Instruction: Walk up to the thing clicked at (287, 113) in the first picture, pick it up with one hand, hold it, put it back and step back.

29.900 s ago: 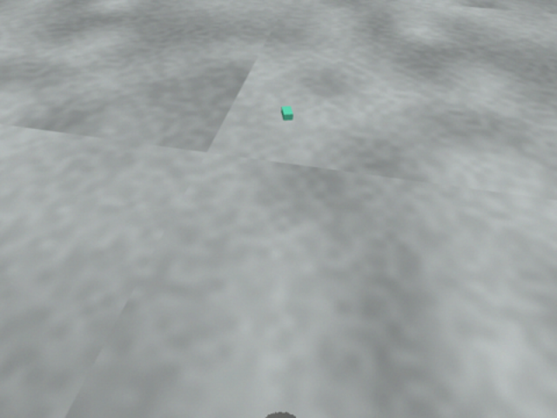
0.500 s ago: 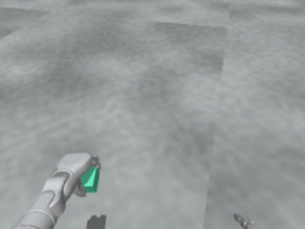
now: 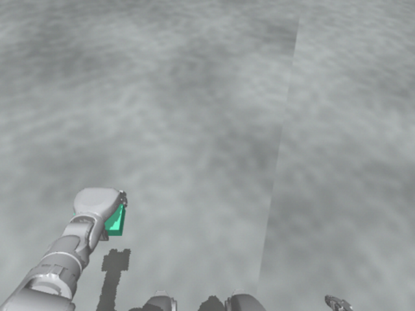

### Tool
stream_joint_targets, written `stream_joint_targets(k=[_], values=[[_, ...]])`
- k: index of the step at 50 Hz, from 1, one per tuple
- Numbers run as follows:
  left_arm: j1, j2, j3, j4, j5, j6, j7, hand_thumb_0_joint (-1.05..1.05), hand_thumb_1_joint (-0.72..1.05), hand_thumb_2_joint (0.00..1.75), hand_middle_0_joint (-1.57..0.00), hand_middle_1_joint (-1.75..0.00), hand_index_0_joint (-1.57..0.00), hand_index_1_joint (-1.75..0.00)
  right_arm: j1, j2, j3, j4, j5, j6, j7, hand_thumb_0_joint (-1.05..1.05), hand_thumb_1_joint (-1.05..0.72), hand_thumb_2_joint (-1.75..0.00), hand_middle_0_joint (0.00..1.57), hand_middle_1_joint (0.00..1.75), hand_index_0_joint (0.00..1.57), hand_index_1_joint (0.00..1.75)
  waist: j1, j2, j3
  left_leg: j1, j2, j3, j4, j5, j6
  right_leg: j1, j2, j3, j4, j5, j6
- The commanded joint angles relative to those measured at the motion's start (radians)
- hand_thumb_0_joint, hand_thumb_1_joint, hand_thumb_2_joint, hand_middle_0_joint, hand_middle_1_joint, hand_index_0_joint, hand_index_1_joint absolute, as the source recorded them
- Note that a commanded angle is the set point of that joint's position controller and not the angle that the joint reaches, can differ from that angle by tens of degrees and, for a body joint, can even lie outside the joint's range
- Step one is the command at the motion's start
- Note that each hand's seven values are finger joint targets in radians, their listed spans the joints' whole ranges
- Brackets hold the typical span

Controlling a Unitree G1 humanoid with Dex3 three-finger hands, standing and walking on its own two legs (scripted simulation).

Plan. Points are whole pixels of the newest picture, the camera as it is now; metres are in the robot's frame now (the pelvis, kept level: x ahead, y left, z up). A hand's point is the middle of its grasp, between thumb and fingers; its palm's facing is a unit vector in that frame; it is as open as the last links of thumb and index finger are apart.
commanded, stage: crouch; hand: left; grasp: from above
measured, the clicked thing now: (99, 219) +0.36 +0.24 -0.12
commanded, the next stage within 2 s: lower in 1.58 s
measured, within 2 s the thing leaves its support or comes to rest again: neither
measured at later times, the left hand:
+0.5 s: hand (129, 233) +0.39 +0.22 -0.34, palm faces -0.48 +0.02 -0.88, open 9.0 cm
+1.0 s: hand (138, 235) +0.43 +0.22 -0.47, palm faces -0.47 -0.01 -0.88, open 9.0 cm
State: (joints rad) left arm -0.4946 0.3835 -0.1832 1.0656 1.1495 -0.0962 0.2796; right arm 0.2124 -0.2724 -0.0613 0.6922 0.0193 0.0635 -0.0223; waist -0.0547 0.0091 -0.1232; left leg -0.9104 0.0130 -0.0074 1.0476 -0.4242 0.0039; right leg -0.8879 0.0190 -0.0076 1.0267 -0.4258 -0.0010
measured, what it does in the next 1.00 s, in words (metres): lowers itself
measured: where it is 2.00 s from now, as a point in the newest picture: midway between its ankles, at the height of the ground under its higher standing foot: outside the picture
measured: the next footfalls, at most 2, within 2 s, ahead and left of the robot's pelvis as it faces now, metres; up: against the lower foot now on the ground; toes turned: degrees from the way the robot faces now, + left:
none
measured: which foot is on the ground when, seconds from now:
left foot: down 0.00-1.00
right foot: down 0.00-1.00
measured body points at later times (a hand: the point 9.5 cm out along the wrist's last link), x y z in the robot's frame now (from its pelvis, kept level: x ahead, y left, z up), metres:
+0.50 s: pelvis -0.04 +0.01 -0.20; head +0.15 +0.03 +0.21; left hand +0.41 +0.22 -0.29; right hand +0.00 -0.26 -0.33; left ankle +0.04 +0.12 -0.67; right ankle +0.04 -0.12 -0.67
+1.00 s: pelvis -0.04 +0.00 -0.30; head +0.20 +0.04 +0.08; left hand +0.45 +0.22 -0.42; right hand +0.01 -0.28 -0.42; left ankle +0.04 +0.12 -0.67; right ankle +0.04 -0.12 -0.67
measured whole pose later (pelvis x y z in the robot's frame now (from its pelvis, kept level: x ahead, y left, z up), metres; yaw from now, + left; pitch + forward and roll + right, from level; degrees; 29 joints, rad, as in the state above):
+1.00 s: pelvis -0.04 +0.00 -0.30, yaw -4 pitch +38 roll -6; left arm -0.93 0.59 0.02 1.39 1.24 -0.15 0.38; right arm 0.15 -0.24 0.00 0.73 -0.11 -0.05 0.10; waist -0.21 0.01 -0.13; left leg -2.16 0.02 -0.07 2.18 -0.69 0.01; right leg -2.11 0.03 -0.08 2.12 -0.69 0.00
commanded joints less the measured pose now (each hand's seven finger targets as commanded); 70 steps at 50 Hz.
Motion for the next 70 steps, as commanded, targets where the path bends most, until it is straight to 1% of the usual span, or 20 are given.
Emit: stream_joint_targets(k=[1,4,8,14,16,19,24,29,31,32,33,35,38,43,46,48,61,64,66,70], values=[[-0.420,0.201,0.078,-0.085,0.020,0.001,0.095,0.00,0.79,0.58,-1.15,-0.46,-1.16,-0.46,0.079,-0.148,-0.062,-0.065,-0.022,-0.044,-0.005,0.00,-0.90,-0.90,0.20,0.30,0.20,0.30,-0.034,0.075,-0.421,0.047,-0.033,0.003,0.069,0.115,0.006,-0.085,0.018,-0.004,0.052,0.123,-0.036],[-0.459,0.227,0.099,-0.061,0.023,0.010,0.111,0.00,0.79,0.61,-1.16,-0.46,-1.16,-0.46,0.096,-0.151,-0.067,-0.067,-0.029,-0.055,-0.011,0.00,-0.90,-0.90,0.20,0.30,0.20,0.30,-0.040,0.070,-0.495,-0.074,-0.036,0.003,0.159,0.032,0.012,-0.165,0.018,-0.006,0.138,0.056,-0.039],[-0.524,0.243,0.118,-0.067,0.014,0.030,0.116,0.00,0.78,0.60,-1.15,-0.47,-1.16,-0.47,0.114,-0.157,-0.072,-0.052,-0.041,-0.072,-0.016,0.00,-0.90,-0.90,0.20,0.30,0.20,0.30,-0.062,0.095,-0.600,-0.157,-0.028,-0.017,0.269,0.039,0.012,-0.281,0.015,-0.017,0.264,0.057,-0.042],[-0.562,0.264,0.137,0.024,0.016,0.044,0.101,0.00,0.81,0.58,-1.17,-0.45,-1.18,-0.44,0.130,-0.154,-0.063,-0.032,-0.056,-0.085,-0.010,0.00,-0.90,-0.90,0.20,0.30,0.20,0.30,-0.089,0.078,-0.600,-0.364,-0.031,-0.021,0.404,-0.045,0.022,-0.429,0.017,-0.029,0.392,-0.018,-0.046],[-0.564,0.311,0.163,0.048,0.021,0.035,0.094,0.00,0.82,0.58,-1.18,-0.45,-1.19,-0.44,0.127,-0.162,-0.059,-0.033,-0.059,-0.090,-0.006,0.00,-0.90,-0.90,0.20,0.30,0.20,0.30,-0.085,0.094,-0.611,-0.396,-0.032,-0.032,0.437,-0.080,0.017,-0.499,0.015,-0.034,0.441,-0.061,-0.050],[-0.627,0.287,0.152,0.042,0.026,0.005,0.083,0.00,0.84,0.59,-1.19,-0.42,-1.20,-0.42,0.134,-0.165,-0.058,-0.027,-0.065,-0.098,0.005,0.00,-0.89,-0.90,0.20,0.30,0.20,0.30,-0.117,0.106,-0.607,-0.450,-0.031,-0.056,0.491,-0.148,0.013,-0.617,0.015,-0.050,0.502,-0.122,-0.054],[-0.689,0.348,0.182,0.003,0.053,-0.040,0.100,0.00,0.84,0.62,-1.19,-0.46,-1.20,-0.45,0.144,-0.176,-0.047,-0.014,-0.082,-0.119,0.033,0.00,-0.89,-0.90,0.20,0.30,0.20,0.30,-0.119,0.185,-0.716,-0.462,-0.029,-0.063,0.602,-0.100,0.009,-0.719,0.011,-0.060,0.611,-0.091,-0.053],[-0.699,0.347,0.192,0.069,0.078,-0.049,0.133,0.00,0.83,0.61,-1.17,-0.47,-1.19,-0.46,0.159,-0.182,-0.038,0.014,-0.101,-0.132,0.057,0.00,-0.90,-0.90,0.20,0.30,0.20,0.30,-0.141,0.226,-0.718,-0.482,-0.022,-0.079,0.672,-0.066,0.001,-0.826,0.002,-0.077,0.695,-0.072,-0.050],[-0.748,0.379,0.204,0.033,0.082,-0.052,0.145,0.00,0.80,0.62,-1.17,-0.44,-1.18,-0.44,0.161,-0.189,-0.040,0.018,-0.105,-0.133,0.064,0.00,-0.90,-0.90,0.20,0.30,0.20,0.30,-0.136,0.263,-0.792,-0.478,-0.026,-0.061,0.712,-0.027,0.003,-0.823,0.007,-0.078,0.721,-0.037,-0.051],[-0.711,0.363,0.199,0.078,0.078,-0.045,0.151,0.00,0.80,0.61,-1.17,-0.44,-1.18,-0.44,0.162,-0.178,-0.038,0.018,-0.107,-0.134,0.068,0.00,-0.90,-0.90,0.20,0.30,0.20,0.30,-0.129,0.242,-0.767,-0.489,-0.026,-0.053,0.725,-0.025,0.006,-0.818,0.009,-0.077,0.721,-0.035,-0.049],[-0.716,0.332,0.186,0.099,0.076,-0.042,0.152,0.00,0.80,0.60,-1.16,-0.46,-1.17,-0.45,0.164,-0.184,-0.036,0.027,-0.112,-0.135,0.073,0.00,-0.90,-0.90,0.20,0.30,0.20,0.30,-0.150,0.238,-0.733,-0.519,-0.023,-0.058,0.743,-0.021,0.006,-0.845,0.005,-0.081,0.737,-0.029,-0.046],[-0.765,0.379,0.202,0.068,0.074,-0.043,0.154,0.00,0.79,0.60,-1.16,-0.45,-1.17,-0.44,0.160,-0.178,-0.034,0.027,-0.115,-0.133,0.077,0.00,-0.91,-0.90,0.20,0.30,0.20,0.30,-0.142,0.250,-0.785,-0.535,-0.028,-0.040,0.780,0.001,0.013,-0.820,0.015,-0.079,0.757,0.001,-0.047],[-0.764,0.400,0.212,0.104,0.072,-0.041,0.155,0.00,0.82,0.62,-1.18,-0.47,-1.19,-0.46,0.158,-0.177,-0.028,0.027,-0.120,-0.131,0.086,0.00,-0.91,-0.90,0.20,0.30,0.20,0.30,-0.156,0.207,-0.750,-0.633,-0.029,-0.022,0.833,-0.011,0.025,-0.799,0.019,-0.074,0.774,0.014,-0.039],[-0.746,0.445,0.236,0.147,0.082,-0.049,0.151,0.00,0.82,0.59,-1.17,-0.46,-1.18,-0.45,0.155,-0.179,-0.021,0.026,-0.125,-0.126,0.097,0.00,-0.91,-0.90,0.20,0.30,0.20,0.30,-0.142,0.220,-0.756,-0.671,-0.026,-0.020,0.887,0.008,0.026,-0.816,0.026,-0.078,0.831,0.031,-0.039],[-0.747,0.392,0.205,0.194,0.081,-0.058,0.145,0.00,0.80,0.58,-1.16,-0.45,-1.17,-0.44,0.153,-0.174,-0.018,0.028,-0.130,-0.124,0.106,0.00,-0.91,-0.90,0.20,0.30,0.20,0.30,-0.170,0.212,-0.692,-0.714,-0.024,-0.023,0.911,-0.009,0.028,-0.855,0.032,-0.083,0.852,0.021,-0.039],[-0.785,0.455,0.238,0.152,0.080,-0.065,0.152,0.00,0.79,0.53,-1.14,-0.44,-1.16,-0.42,0.156,-0.181,-0.016,0.027,-0.130,-0.123,0.108,0.00,-0.91,-0.90,0.20,0.30,0.20,0.30,-0.150,0.235,-0.729,-0.729,-0.023,-0.019,0.927,-0.008,0.027,-0.846,0.032,-0.084,0.875,0.026,-0.039],[-0.868,0.489,0.232,0.218,0.092,-0.084,0.167,0.00,0.79,0.53,-1.14,-0.43,-1.15,-0.42,0.154,-0.213,0.018,0.037,-0.147,-0.122,0.119,0.00,-0.90,-0.90,0.20,0.30,0.20,0.30,-0.192,0.266,-0.663,-0.814,-0.017,-0.034,1.003,-0.097,0.025,-0.971,0.039,-0.119,0.962,-0.055,-0.043],[-0.847,0.501,0.233,0.240,0.101,-0.082,0.171,0.00,0.75,0.52,-1.12,-0.41,-1.13,-0.40,0.153,-0.215,0.025,0.041,-0.145,-0.120,0.118,0.00,-0.90,-0.90,0.20,0.30,0.20,0.30,-0.176,0.276,-0.661,-0.811,-0.016,-0.043,0.999,-0.102,0.018,-0.992,0.038,-0.128,0.985,-0.063,-0.047],[-0.861,0.492,0.228,0.256,0.098,-0.083,0.169,0.00,0.77,0.55,-1.13,-0.43,-1.14,-0.42,0.161,-0.222,0.031,0.038,-0.149,-0.124,0.121,0.00,-0.90,-0.90,0.20,0.30,0.20,0.30,-0.203,0.261,-0.648,-0.830,-0.014,-0.045,1.023,-0.100,0.023,-0.997,0.039,-0.132,0.991,-0.054,-0.043],[-0.871,0.529,0.236,0.244,0.098,-0.084,0.170,0.00,0.76,0.52,-1.12,-0.43,-1.13,-0.41,0.154,-0.225,0.042,0.037,-0.150,-0.123,0.122,0.00,-0.90,-0.90,0.20,0.30,0.20,0.30,-0.188,0.276,-0.669,-0.844,-0.015,-0.038,1.041,-0.094,0.024,-0.987,0.044,-0.135,1.006,-0.050,-0.043]])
